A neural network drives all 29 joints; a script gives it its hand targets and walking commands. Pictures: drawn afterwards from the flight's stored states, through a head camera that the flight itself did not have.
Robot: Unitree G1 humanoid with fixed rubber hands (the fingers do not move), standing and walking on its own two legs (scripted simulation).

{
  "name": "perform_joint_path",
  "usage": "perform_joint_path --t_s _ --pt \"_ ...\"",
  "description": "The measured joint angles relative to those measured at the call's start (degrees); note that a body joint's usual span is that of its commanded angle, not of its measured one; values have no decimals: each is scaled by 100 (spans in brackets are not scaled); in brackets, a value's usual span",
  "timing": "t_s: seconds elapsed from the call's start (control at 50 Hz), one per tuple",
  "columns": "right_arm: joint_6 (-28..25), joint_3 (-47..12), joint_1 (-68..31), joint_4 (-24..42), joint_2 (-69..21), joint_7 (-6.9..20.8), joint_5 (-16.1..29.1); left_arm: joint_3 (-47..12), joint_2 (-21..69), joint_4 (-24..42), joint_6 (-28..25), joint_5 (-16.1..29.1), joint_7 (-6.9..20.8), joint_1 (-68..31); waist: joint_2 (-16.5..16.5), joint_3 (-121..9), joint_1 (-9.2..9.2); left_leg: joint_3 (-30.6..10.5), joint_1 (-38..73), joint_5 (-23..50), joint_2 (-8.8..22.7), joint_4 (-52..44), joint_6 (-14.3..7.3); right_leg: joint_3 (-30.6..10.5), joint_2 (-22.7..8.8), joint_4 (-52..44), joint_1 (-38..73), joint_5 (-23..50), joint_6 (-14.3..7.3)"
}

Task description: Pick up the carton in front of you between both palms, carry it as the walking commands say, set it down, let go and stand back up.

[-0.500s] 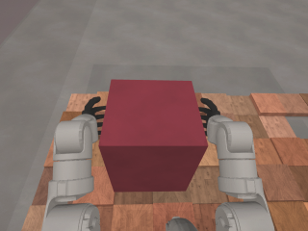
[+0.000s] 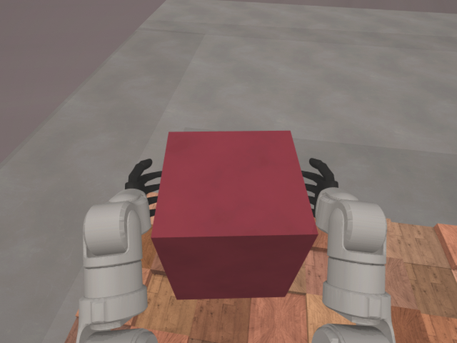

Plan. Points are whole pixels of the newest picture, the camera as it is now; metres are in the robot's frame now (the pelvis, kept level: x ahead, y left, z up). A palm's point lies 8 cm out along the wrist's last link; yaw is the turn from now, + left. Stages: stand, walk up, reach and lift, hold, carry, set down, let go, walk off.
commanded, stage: carry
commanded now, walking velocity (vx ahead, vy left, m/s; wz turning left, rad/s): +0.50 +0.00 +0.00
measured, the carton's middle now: (230, 219) +0.34 +0.02 +0.05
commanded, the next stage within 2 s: none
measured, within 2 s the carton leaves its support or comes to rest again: neither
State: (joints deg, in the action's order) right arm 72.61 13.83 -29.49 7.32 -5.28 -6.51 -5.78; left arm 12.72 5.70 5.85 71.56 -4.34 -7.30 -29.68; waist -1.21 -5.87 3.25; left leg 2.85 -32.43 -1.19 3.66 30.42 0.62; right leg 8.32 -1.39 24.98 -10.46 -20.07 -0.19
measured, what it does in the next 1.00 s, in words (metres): walks ahead: left foot 0.05 m lower, then right foot 0.04 m higher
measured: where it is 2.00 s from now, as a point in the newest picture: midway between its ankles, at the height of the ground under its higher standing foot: (247, 182)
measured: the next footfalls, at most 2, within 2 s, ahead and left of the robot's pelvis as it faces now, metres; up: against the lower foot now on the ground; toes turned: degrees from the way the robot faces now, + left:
left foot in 0.10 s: +0.22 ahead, +0.11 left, -0.05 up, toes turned +8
right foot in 0.54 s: +0.56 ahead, -0.10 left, -0.01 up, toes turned -12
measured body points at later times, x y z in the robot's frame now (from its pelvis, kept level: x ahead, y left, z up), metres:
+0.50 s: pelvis +0.32 +0.03 -0.05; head +0.29 +0.05 +0.40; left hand +0.60 +0.17 +0.04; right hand +0.59 -0.13 +0.04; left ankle +0.18 +0.11 -0.79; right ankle +0.47 -0.10 -0.73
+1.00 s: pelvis +0.57 +0.02 -0.02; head +0.57 +0.03 +0.43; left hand +0.97 +0.15 +0.15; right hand +0.94 -0.15 +0.15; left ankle +0.61 +0.11 -0.74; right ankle +0.51 -0.08 -0.71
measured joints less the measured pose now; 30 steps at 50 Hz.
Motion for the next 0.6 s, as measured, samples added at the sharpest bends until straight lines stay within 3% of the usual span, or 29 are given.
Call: perform_joint_path --t_s 0.08,0.1,0.14,0.16,0.2,0.24,0.3,0.36,0.44,0.52,0.54,0.58,0.6 --pt "-4 -12 533 347 -201 78 -123 -72 194 300 17 -180 99 478 -35 -242 -83 349 739 871 0 -1092 -23 -41 -31 441 530 -787 233" --pt "4 -38 614 432 -232 93 -134 -98 219 430 32 -203 114 597 -80 -278 -98 464 1004 759 23 -1206 -9 -86 -47 891 536 -1089 268" --pt "-89 -109 803 570 -359 100 -168 -172 139 640 38 -159 137 785 76 -350 -208 620 1133 -620 -94 -760 -349 -284 -235 2293 126 -1418 232" --pt "-115 -173 911 619 -408 99 -197 -198 89 712 69 -112 139 875 170 -321 -259 665 1076 -908 -157 -458 -467 -477 -253 3027 -200 -1333 211" --pt "-26 -268 1130 798 -446 73 -183 -239 93 894 193 -78 136 1061 160 -227 -308 706 1152 -1021 -155 -275 -546 -592 -188 4067 -878 -1039 166" --pt "86 -339 1298 1043 -385 58 -106 -283 183 1091 283 -111 130 1169 131 -107 -333 712 1350 -1133 -161 -362 -534 -502 -215 4479 -1520 -737 116" --pt "118 -342 1417 1301 -348 58 -4 -336 308 1355 287 -180 127 1293 130 -24 -373 717 1721 -1247 -197 -672 -512 -353 -330 4349 -2338 -292 83" --pt "36 -350 1512 1227 -329 104 25 -433 309 1361 213 -234 132 1452 107 -98 -417 701 2189 -1342 -223 -1062 -472 -223 -404 3608 -2812 167 115" --pt "-115 -459 1686 873 -292 164 -48 -517 256 1087 96 -296 169 1668 72 -245 -430 657 2905 -1583 -227 -1471 -351 -38 -389 2337 -2932 934 125" --pt "-237 -598 1832 712 -263 180 -74 -547 218 1005 -10 -286 186 1869 53 -252 -429 616 3618 -2015 -215 -1623 -190 191 -272 1399 -2722 1339 -14" --pt "-253 -606 1823 713 -264 180 -80 -539 217 1007 -34 -276 186 1869 30 -218 -426 597 3764 -2172 -188 -1565 -139 273 -214 1229 -2615 1302 -80" --pt "-279 -597 1710 650 -170 176 -65 -550 218 849 -169 -260 185 1775 -296 -108 -349 569 3790 -2555 139 -989 -53 443 40 1369 -2360 420 -277" --pt "-293 -571 1632 606 -98 168 -45 -560 202 692 -221 -248 179 1615 -369 -30 -299 520 3541 -2294 296 -288 -39 504 123 1380 -2199 -120 -361"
